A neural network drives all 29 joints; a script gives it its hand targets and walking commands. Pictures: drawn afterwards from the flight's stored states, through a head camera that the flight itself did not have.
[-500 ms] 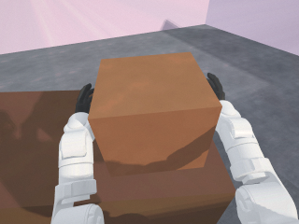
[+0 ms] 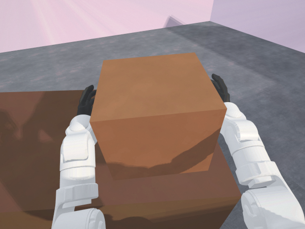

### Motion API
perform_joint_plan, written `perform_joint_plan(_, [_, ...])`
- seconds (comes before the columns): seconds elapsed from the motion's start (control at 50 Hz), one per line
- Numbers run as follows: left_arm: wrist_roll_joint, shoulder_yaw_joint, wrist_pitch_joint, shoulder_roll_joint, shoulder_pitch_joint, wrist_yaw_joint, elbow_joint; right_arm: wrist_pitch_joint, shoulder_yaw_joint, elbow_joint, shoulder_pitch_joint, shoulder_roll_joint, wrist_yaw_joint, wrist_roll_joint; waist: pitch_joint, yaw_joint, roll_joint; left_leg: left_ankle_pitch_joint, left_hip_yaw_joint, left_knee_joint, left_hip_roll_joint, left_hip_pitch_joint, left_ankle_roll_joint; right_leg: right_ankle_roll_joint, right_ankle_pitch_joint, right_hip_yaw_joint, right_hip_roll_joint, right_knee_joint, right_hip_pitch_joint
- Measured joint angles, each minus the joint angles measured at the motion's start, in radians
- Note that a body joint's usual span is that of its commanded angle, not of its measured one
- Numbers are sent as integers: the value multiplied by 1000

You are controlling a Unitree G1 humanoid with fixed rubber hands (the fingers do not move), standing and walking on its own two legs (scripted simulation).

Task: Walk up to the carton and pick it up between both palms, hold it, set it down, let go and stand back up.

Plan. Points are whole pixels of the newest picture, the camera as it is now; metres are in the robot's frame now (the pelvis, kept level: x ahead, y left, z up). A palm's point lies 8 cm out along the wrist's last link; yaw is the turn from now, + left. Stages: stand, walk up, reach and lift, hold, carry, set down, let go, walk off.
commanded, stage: hold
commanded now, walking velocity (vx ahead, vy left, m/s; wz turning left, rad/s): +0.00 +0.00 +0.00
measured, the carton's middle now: (155, 114) +0.38 -0.01 +0.15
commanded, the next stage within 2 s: none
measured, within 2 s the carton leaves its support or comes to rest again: neither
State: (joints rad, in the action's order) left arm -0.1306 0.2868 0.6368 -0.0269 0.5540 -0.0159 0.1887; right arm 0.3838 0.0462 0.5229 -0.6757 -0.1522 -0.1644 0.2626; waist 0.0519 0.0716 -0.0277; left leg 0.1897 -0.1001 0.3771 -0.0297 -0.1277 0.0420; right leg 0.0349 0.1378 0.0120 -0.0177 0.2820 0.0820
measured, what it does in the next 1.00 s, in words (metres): stands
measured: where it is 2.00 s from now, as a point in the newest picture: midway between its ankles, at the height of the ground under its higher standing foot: outside the picture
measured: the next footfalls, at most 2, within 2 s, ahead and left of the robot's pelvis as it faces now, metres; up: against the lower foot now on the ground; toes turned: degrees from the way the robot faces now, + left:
none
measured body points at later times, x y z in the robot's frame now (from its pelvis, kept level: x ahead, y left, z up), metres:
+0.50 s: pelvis +0.00 +0.00 +0.00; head -0.04 +0.02 +0.45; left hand +0.37 +0.17 +0.17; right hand +0.38 -0.18 +0.19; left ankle +0.02 +0.14 -0.75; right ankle +0.01 -0.14 -0.75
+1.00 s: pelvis -0.01 +0.00 +0.00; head -0.05 +0.02 +0.45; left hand +0.38 +0.17 +0.18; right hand +0.38 -0.18 +0.19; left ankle +0.02 +0.14 -0.75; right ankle +0.01 -0.14 -0.75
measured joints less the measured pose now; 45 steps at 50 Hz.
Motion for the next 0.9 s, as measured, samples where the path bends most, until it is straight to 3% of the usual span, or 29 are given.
perform_joint_plan(0.52, [4,-6,11,5,-30,0,-53,22,-6,-59,25,0,-8,8,-8,1,1,2,3,0,2,9,-4,3,-2,-7,-1,-7,-11])
perform_joint_plan(0.9, [-4,4,-3,1,21,-1,25,6,12,13,-14,-1,2,-7,8,-4,2,-12,1,-9,3,0,-1,0,-7,-7,0,0,4])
